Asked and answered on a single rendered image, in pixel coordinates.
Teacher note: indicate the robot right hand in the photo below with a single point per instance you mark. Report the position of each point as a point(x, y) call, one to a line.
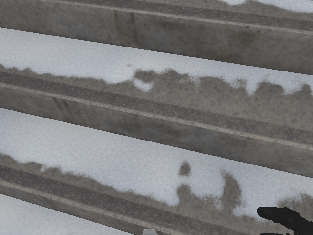
point(289, 218)

